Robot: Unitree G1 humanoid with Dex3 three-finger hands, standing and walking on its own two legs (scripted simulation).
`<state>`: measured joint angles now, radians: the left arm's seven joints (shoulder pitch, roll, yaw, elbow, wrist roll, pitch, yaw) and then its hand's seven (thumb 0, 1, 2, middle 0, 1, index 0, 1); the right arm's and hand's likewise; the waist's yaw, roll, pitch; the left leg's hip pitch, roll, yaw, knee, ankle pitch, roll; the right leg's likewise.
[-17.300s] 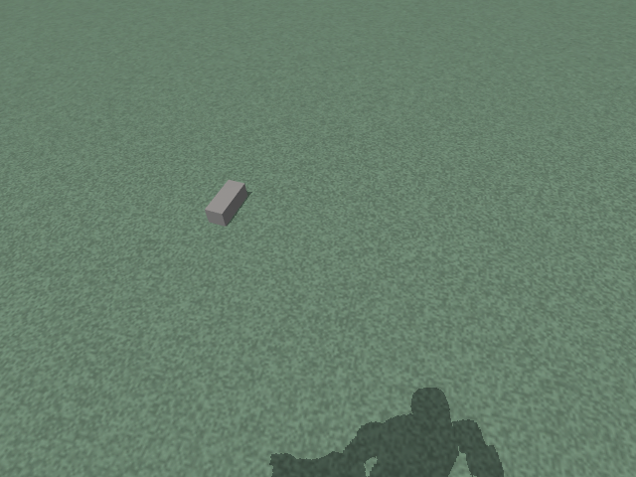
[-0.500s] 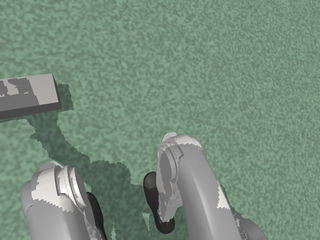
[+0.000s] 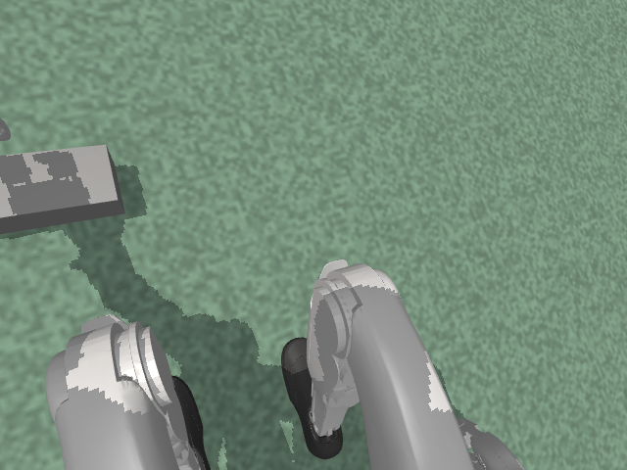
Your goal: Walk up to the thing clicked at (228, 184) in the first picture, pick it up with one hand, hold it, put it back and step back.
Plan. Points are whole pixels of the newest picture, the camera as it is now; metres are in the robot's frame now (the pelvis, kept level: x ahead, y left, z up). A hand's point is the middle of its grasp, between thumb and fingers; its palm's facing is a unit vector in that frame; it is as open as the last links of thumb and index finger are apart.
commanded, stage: approach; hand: left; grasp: from above
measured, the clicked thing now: (36, 191) +0.52 +0.29 -0.29
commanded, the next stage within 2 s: rest palm in 0.60 s
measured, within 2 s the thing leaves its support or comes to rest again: neither
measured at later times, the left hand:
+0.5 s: hand out of the picture +0.49 +0.30 -0.17, palm faces -0.48 -0.09 -0.87, open 14.2 cm
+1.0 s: hand (15, 186) +0.49 +0.29 -0.18, palm faces -0.47 -0.05 -0.88, open 14.3 cm
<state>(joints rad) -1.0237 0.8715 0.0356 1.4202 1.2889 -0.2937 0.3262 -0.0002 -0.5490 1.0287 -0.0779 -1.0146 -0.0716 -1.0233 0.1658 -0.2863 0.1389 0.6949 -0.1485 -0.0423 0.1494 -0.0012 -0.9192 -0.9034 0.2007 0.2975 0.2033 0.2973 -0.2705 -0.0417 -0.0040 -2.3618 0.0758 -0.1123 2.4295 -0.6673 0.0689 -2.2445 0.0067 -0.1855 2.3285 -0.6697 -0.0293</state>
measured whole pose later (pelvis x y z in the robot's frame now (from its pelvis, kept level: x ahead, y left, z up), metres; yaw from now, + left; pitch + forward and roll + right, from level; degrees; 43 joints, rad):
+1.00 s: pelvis +0.00 +0.00 +0.00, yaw -1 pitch +33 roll -11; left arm -1.13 0.84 0.01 1.60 1.32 -0.20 0.40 0.00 -0.54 1.02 -0.08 -0.97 -0.06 -0.99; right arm 0.13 -0.29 0.19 0.62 -0.16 -0.07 0.16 0.00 -0.91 -0.90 0.20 0.30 0.20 0.30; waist -0.34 -0.04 0.01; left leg -2.36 0.07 -0.11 2.43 -0.67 0.08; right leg -2.24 0.01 -0.18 2.32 -0.67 -0.02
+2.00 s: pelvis +0.00 +0.00 -0.02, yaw -5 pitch +29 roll -14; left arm -1.13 1.03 0.07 1.69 1.33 -0.24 0.53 0.00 -0.51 1.07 -0.10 -0.99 -0.08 -1.02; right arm 0.14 -0.32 0.32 0.61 -0.24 -0.19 0.21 0.00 -0.91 -0.91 0.20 0.30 0.20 0.30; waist -0.41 -0.14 0.15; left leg -2.38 0.08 -0.20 2.53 -0.70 0.07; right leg -2.24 0.04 -0.25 2.37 -0.67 -0.02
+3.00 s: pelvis +0.00 +0.00 -0.02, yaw -6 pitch +28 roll -15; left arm -1.13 1.07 0.05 1.67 1.30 -0.24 0.52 0.00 -0.22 0.93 -0.22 -1.02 -0.27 -1.00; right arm 0.12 -0.34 0.36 0.58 -0.23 -0.19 0.21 0.00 -0.91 -0.90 0.20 0.30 0.20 0.30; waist -0.41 -0.15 0.17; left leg -2.37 0.08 -0.22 2.53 -0.70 0.06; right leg -2.23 0.05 -0.27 2.35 -0.66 -0.01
